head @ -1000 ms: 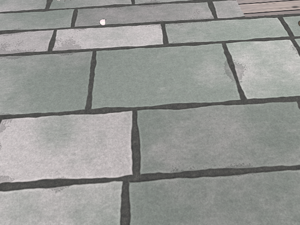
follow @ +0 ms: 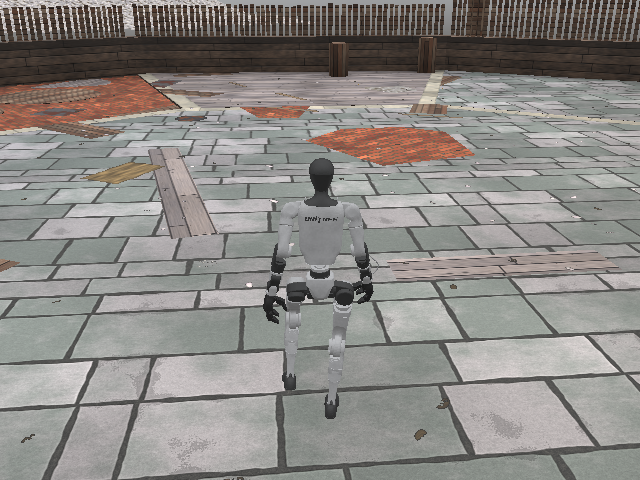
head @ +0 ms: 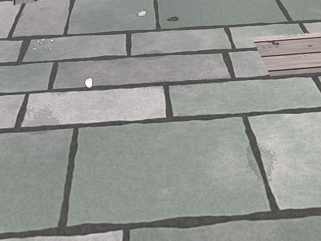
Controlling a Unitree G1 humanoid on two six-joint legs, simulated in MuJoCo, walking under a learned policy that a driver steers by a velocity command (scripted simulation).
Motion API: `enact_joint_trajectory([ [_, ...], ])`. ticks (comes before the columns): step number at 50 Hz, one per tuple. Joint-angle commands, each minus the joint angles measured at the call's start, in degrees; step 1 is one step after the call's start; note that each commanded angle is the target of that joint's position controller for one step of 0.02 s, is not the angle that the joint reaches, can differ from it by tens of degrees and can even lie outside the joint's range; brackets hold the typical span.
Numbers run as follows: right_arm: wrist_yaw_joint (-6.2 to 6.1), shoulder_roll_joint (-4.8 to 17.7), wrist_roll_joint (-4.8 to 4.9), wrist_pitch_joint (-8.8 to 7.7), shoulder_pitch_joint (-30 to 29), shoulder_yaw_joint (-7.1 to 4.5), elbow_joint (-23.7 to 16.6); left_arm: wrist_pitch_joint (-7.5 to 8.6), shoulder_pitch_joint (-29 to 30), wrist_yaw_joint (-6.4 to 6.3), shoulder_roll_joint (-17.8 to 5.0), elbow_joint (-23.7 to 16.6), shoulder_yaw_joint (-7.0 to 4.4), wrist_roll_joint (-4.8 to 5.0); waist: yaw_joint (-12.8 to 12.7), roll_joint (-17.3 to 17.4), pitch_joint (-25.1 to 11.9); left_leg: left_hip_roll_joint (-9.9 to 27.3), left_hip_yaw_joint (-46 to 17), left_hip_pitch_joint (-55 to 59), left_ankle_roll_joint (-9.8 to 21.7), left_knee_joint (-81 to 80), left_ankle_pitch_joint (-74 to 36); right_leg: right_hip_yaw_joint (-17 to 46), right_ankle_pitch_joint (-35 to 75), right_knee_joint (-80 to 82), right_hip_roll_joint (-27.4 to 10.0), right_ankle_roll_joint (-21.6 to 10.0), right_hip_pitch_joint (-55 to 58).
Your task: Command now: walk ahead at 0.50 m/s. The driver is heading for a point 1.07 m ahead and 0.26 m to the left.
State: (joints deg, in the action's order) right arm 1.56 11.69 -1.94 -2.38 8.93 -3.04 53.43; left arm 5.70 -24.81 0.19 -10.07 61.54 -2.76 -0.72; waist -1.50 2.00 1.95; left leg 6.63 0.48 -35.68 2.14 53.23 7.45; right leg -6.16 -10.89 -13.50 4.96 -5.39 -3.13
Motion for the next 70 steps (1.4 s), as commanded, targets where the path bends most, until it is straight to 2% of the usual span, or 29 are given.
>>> enact_joint_trajectory([
  [1, 0.29, 1.19, 0.52, -0.13, -4.34, 0.31, -3.80, 0.89, -1.93, -0.06, -5.83, -2.40, -0.47, 0.12, 0.35, -5.15, 3.75, -0.96, 2.90, -0.79, -0.79, -8.49, -6.01, 8.61, 19.76, 7.12, -14.35, -5.51, -2.48],
  [8, 0.06, 2.39, 0.70, -1.09, -12.01, 0.33, -7.03, 0.50, -6.38, -1.02, -7.15, -0.39, -0.57, -0.70, -1.11, -6.24, 4.55, -3.77, 4.43, 0.30, 2.48, -19.84, -2.92, 7.62, 29.74, 2.40, -17.91, -5.54, 9.62],
  [10, -0.42, 3.33, 0.61, -1.64, -7.24, -0.30, -5.86, 0.34, -4.49, -1.33, -8.18, -0.48, -0.86, -0.84, 1.64, -6.81, 2.07, -6.56, 5.60, 8.26, 4.48, -22.19, 1.53, 6.27, 43.41, -4.32, -18.01, -4.34, 10.36],
  [12, -1.36, 5.84, -0.18, -2.62, 9.63, -1.84, -0.23, -0.10, -2.69, -1.24, -8.34, -0.91, -0.85, -0.47, 8.57, -4.67, -6.78, -7.73, 5.33, 29.19, 7.23, -26.89, -0.93, 3.41, 43.54, -23.55, -14.67, -2.40, 4.36],
  [13, -1.99, 11.07, -1.80, -3.02, 18.99, -3.26, 1.38, -0.07, -3.88, -0.85, -5.21, -2.98, 0.07, 0.97, 10.51, 2.15, -14.40, 6.21, -11.12, 46.42, 11.29, -27.65, 3.70, 0.84, 22.61, -42.08, -10.54, -0.58, -11.35],
  [14, -1.37, 14.29, -0.77, -2.25, 19.97, -4.27, 1.74, 0.01, -9.07, -0.40, -3.40, -3.13, 0.00, 2.40, 7.99, 12.90, -20.83, 18.73, -37.97, 55.26, 18.42, -36.21, 6.02, 2.22, -18.19, -61.42, 0.07, 0.87, -26.97],
  [15, -1.00, 12.14, 0.81, -1.61, 13.56, -3.76, 0.65, -0.36, -4.42, -0.54, -7.37, -3.50, -1.08, 0.83, 6.01, 3.88, -14.52, 16.03, -34.20, 49.07, 16.81, -37.71, 9.16, 8.84, -15.18, -64.68, -4.02, -0.04, -32.05],
  [16, -0.85, 8.16, 1.12, -1.84, 8.52, -2.61, -0.05, -0.14, 0.95, -0.31, -6.55, -5.04, -0.99, 0.31, 4.98, 0.61, -6.67, 14.07, -26.13, 40.76, 15.16, -39.07, 8.19, 8.88, -10.70, -62.84, -6.35, -0.15, -33.61],
  [18, -1.00, 3.07, 1.04, -2.67, 6.03, -1.01, 1.00, -0.72, 3.87, 0.16, -4.60, -5.63, -1.01, -0.80, 1.41, -1.34, -0.69, 7.72, -15.67, 29.56, 9.98, -42.79, 1.37, 8.83, -5.78, -54.90, -9.93, 0.03, -29.13],
  [19, -1.33, 2.91, 1.05, -3.00, 6.46, -0.81, 1.58, -1.59, 1.12, 0.56, -3.31, -4.99, -0.79, -1.33, 0.04, 1.57, -0.96, 7.40, -13.32, 27.12, 9.96, -43.63, -0.71, 8.39, -5.33, -53.11, -10.21, 0.66, -26.22],
  [21, -1.48, 3.05, 1.27, -3.87, 9.85, -0.64, 3.02, -2.66, 1.83, 0.96, -2.95, -5.10, -0.86, -1.63, -0.48, 0.90, -0.12, 6.04, -10.36, 25.94, 10.08, -44.50, -6.63, 7.42, -4.36, -51.25, -10.28, 1.61, -25.99],
  [24, -1.65, 5.23, 1.33, -4.16, 12.73, -0.88, 3.80, -3.41, 8.99, 1.46, -3.60, -7.67, -0.89, -1.59, 0.05, 0.39, 2.03, 5.14, -7.56, 27.03, 10.16, -47.06, -6.41, 5.91, 1.12, -45.54, -11.65, 3.20, -31.79],
  [35, -2.26, 5.31, 0.73, -3.72, 22.77, -0.19, 6.77, -2.61, 28.54, 1.60, -3.67, -14.76, 0.18, -0.54, 4.96, 2.08, 4.57, 5.50, -2.41, 40.89, 9.02, -43.82, -22.68, 1.48, 8.68, -21.43, -8.40, 2.24, -34.19],
  [38, -2.73, 6.49, 0.43, -3.50, 20.79, -0.51, 6.91, -1.87, 25.42, 1.19, -4.75, -14.53, -0.36, -0.55, 2.34, 2.70, 2.99, 6.45, -1.07, 43.17, 7.89, -37.31, -37.53, 0.35, 2.54, -17.80, -5.65, -0.48, -26.91],
  [40, -2.63, 6.92, 0.76, -3.09, 19.12, -0.59, 6.80, -0.97, 11.13, 0.27, -6.68, -9.88, -1.65, -1.00, -3.72, 1.26, -4.30, 3.96, 0.75, 39.76, 6.12, -20.97, -44.72, -0.67, 3.95, -12.58, -2.56, -2.93, -8.80],
  [41, -2.38, 5.51, 1.46, -3.15, 18.33, -0.01, 5.28, -0.36, 0.76, -0.41, -10.42, -7.55, -2.88, -2.44, -7.40, -1.90, -10.88, 1.53, 1.64, 28.03, 5.15, -6.26, -28.96, 8.66, 1.76, -12.03, -11.42, -5.47, 7.18],
  [42, -1.80, -0.92, 4.21, -2.96, 25.31, 1.32, 3.96, -0.47, -4.11, -0.39, -16.80, -7.10, -4.51, -3.32, -5.22, -15.36, -19.72, -8.73, 5.18, 6.45, 2.37, 17.22, 11.55, 36.25, -3.04, -7.51, -30.24, -13.45, 24.96],
  [43, -2.20, 5.56, 2.54, -2.63, 21.83, -0.48, 4.74, -1.50, 0.24, 0.03, -13.95, -7.81, -4.11, -1.10, -4.48, -7.34, -17.96, -8.31, -2.74, 2.00, 3.38, 23.35, 19.60, 41.35, -7.03, -2.43, -29.69, -12.48, 19.02],
  [44, -2.07, 5.54, 2.06, -2.59, 16.93, -0.79, 2.99, -1.48, 7.29, 0.18, -10.76, -8.94, -3.03, -0.53, -1.87, -5.38, -8.49, -5.23, -3.68, 0.28, 3.75, 22.42, 14.90, 31.60, -7.85, -0.73, -27.63, -10.23, 9.74],
  [45, -1.86, 4.43, 1.90, -2.66, 14.60, -0.63, 2.61, -0.98, 10.49, 0.41, -7.19, -9.23, -2.07, -0.65, -0.67, -3.11, -3.84, -3.07, -3.70, 1.58, 3.84, 19.14, 11.19, 25.28, -4.65, 2.00, -25.23, -8.17, 2.54],
  [47, -1.26, 2.46, 0.51, -1.23, 15.53, -0.79, 2.97, -0.22, 10.75, -0.20, -4.24, -7.86, -1.10, -0.40, 2.21, -5.07, -0.09, -1.13, -3.45, 6.00, 3.32, 14.63, 8.65, 15.42, 0.60, 4.59, -21.15, -4.16, -5.56],
  [52, 0.12, 1.33, 0.17, 1.20, 9.42, -1.06, 0.28, 1.54, 5.88, -0.78, -6.32, -6.37, -1.38, -0.17, 3.07, -4.91, 1.71, -0.11, -1.95, 0.18, 2.04, 10.77, 1.74, 5.74, 9.82, 6.59, -19.76, -3.10, -5.08],
  [58, 1.13, 0.68, 0.53, 1.09, -2.91, -0.26, -4.32, 1.49, 1.22, -1.24, -6.05, -5.21, -0.88, -0.09, 0.84, -5.09, 4.03, -1.64, 2.83, -2.29, 1.39, -6.08, -8.39, -3.50, 20.51, 5.71, -17.24, -0.92, -1.05],
  [62, 1.58, 0.98, 0.17, 0.99, -9.04, 0.19, -7.31, 0.86, -2.56, -1.92, -7.58, -3.93, -1.14, -0.34, -0.81, -5.68, 4.80, -3.06, 6.92, -1.06, 3.34, -14.41, -6.45, -6.46, 27.74, 3.37, -19.68, -1.14, 5.83],
  [65, 1.42, 2.27, -0.07, 1.04, -7.22, -0.41, -7.55, -0.04, -1.93, -2.50, -9.47, -3.95, -1.58, -0.58, 1.21, -7.45, 2.52, -6.92, 9.56, 4.49, 6.45, -16.73, 0.83, -9.12, 48.07, -4.46, -20.73, -0.81, 10.31],
  [67, 0.93, 4.08, -0.16, 0.96, 0.16, -1.43, -5.69, -1.03, -0.65, -2.60, -11.29, -4.53, -2.16, -0.80, 4.50, -8.60, -1.91, -10.85, 10.70, 12.44, 9.14, -17.96, 6.85, -9.93, 58.08, -17.19, -21.08, -0.97, 11.35],
  [68, 0.57, 5.54, -0.39, 0.51, 6.64, -2.26, -3.82, -1.56, 0.12, -2.29, -12.03, -5.18, -2.38, -0.64, 7.29, -7.73, -5.60, -12.37, 9.81, 20.91, 10.70, -21.84, 6.63, -10.22, 53.69, -28.05, -20.89, -0.42, 8.23],
  [69, -0.16, 9.52, -1.20, 0.13, 14.72, -3.84, -1.74, -1.65, 1.70, -1.88, -11.81, -6.76, -2.32, -0.32, 11.54, -3.32, -10.19, -7.45, 1.07, 34.20, 13.52, -26.76, 8.41, -10.56, 38.52, -44.39, -19.38, 1.46, -2.59],
  [70, -0.68, 16.61, -0.93, 0.40, 13.19, -5.58, -3.19, -1.04, 0.50, -0.78, -5.30, -11.62, -1.24, 0.74, 7.00, 12.39, -14.73, 10.98, -30.86, 52.83, 22.57, -30.52, 5.70, -8.90, -15.31, -67.58, -6.96, 5.44, -30.00],
])
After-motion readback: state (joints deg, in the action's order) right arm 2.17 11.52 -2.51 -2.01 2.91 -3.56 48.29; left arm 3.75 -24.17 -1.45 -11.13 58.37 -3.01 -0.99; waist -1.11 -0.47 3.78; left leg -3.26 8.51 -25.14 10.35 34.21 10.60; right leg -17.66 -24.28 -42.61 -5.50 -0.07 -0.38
